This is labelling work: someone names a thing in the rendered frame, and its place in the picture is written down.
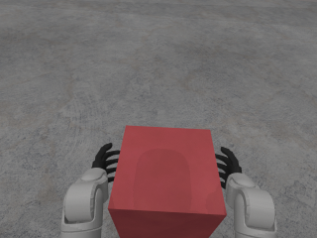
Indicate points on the left robot hand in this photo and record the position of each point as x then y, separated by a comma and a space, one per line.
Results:
101, 157

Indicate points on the right robot hand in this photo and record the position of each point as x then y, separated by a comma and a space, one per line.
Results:
231, 162

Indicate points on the left robot forearm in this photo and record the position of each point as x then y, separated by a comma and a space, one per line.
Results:
82, 209

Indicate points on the right robot forearm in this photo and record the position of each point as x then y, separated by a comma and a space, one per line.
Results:
254, 208

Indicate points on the carton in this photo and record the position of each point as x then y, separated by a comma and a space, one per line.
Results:
166, 184

